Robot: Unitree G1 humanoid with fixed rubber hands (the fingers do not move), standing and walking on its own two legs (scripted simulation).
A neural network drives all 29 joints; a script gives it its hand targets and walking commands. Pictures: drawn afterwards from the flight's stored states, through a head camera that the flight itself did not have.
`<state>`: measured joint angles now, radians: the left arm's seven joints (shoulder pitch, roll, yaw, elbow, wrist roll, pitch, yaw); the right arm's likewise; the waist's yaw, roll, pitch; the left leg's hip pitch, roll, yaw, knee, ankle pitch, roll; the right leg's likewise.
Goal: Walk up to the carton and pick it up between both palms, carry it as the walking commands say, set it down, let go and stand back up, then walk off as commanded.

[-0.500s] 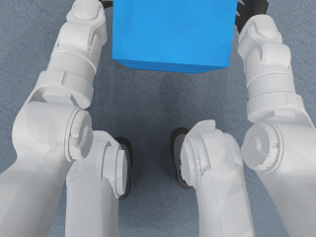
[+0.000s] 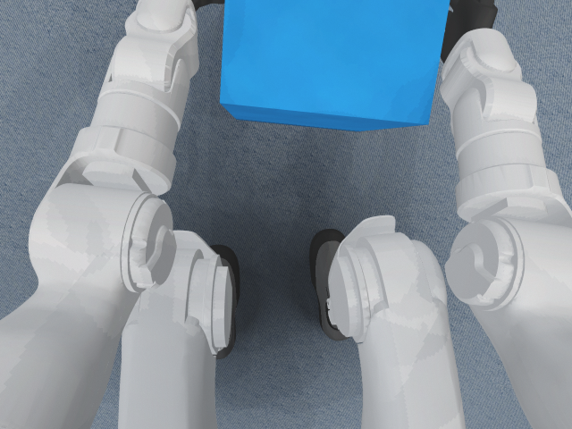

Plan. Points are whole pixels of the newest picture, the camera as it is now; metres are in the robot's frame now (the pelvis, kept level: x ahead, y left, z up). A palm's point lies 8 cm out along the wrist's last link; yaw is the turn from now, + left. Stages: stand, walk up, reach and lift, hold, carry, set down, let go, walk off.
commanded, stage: set down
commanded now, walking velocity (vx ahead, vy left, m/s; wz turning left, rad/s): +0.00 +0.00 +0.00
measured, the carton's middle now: (317, 33) +0.54 -0.07 -0.23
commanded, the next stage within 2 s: none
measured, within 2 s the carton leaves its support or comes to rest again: neither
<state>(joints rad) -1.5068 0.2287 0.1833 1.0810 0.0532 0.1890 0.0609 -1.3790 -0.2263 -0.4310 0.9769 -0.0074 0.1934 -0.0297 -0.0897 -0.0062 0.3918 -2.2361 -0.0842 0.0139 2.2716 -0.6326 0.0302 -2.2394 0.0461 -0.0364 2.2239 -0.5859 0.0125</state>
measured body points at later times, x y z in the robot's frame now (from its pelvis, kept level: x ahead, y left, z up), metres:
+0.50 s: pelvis -0.01 +0.00 +0.00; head +0.36 +0.00 +0.25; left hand +0.57 +0.11 -0.18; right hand +0.52 -0.21 -0.17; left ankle +0.10 +0.10 -0.33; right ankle +0.11 -0.11 -0.33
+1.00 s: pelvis +0.00 +0.00 +0.03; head +0.36 -0.01 +0.30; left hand +0.59 +0.13 -0.11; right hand +0.53 -0.23 -0.11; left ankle +0.10 +0.10 -0.33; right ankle +0.11 -0.11 -0.33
